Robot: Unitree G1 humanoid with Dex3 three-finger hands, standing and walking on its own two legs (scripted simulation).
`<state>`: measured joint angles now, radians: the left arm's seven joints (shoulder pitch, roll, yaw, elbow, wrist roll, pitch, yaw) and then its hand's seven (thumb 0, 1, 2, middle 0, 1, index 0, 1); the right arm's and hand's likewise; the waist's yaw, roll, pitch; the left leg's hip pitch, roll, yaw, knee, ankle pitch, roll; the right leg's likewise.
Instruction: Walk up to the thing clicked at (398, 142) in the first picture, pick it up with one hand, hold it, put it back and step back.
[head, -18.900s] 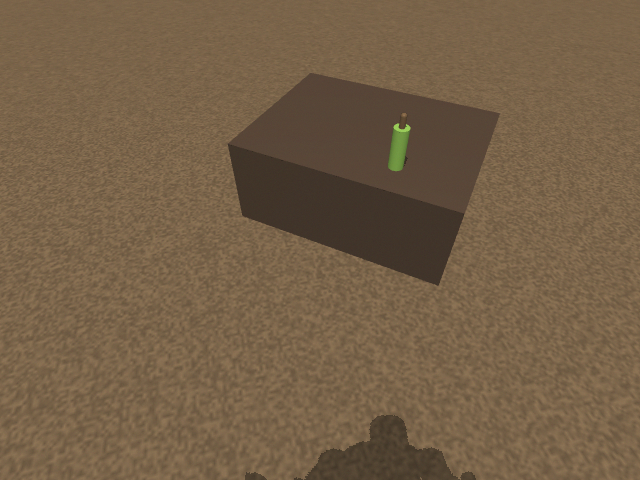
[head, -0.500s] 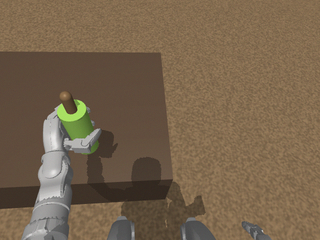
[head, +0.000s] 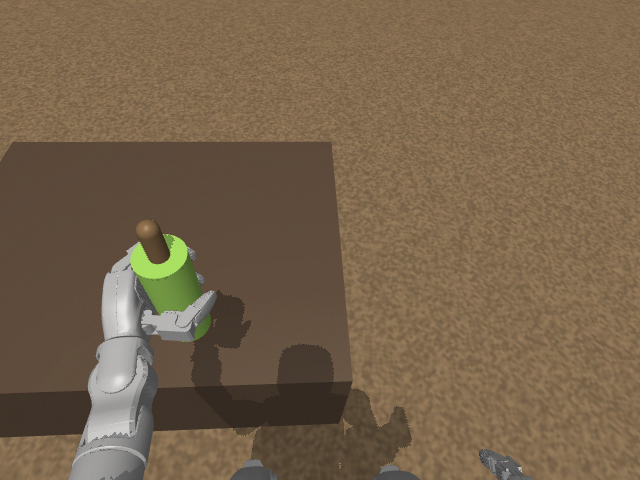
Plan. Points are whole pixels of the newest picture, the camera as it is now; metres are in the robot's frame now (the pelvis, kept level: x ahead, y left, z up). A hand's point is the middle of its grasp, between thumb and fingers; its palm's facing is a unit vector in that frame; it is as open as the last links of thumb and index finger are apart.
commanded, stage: lift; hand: left
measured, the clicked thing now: (171, 282) +0.36 +0.18 +0.06
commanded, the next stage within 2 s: hold in 0.20 s
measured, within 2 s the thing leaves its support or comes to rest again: neither
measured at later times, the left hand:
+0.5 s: hand (177, 288) +0.35 +0.17 +0.06, palm faces +0.14 -0.99 +0.00, open 8.4 cm
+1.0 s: hand (176, 292) +0.34 +0.17 +0.07, palm faces +0.14 -0.99 +0.00, open 8.4 cm
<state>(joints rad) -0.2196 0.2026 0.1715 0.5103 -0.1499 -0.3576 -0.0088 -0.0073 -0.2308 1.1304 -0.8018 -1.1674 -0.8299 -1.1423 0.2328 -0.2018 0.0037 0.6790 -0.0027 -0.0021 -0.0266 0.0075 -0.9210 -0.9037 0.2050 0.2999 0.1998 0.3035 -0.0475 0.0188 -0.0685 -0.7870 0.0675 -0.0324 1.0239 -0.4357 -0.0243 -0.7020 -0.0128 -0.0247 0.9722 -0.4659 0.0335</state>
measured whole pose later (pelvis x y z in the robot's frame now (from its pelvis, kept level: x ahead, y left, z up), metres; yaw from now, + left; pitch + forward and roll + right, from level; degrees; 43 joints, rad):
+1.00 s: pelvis +0.01 +0.00 +0.02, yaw +0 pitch +6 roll -2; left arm -0.11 0.17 0.15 0.42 -0.16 -0.34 -0.02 -0.01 -0.22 1.14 -0.78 -1.19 -0.81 -1.17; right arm 0.23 -0.21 -0.01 0.69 0.00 -0.02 -0.03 0.01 -0.92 -0.90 0.20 0.30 0.20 0.30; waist -0.03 0.02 -0.03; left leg -0.58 0.06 -0.02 0.86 -0.39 -0.03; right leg -0.50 -0.02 -0.02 0.82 -0.42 0.03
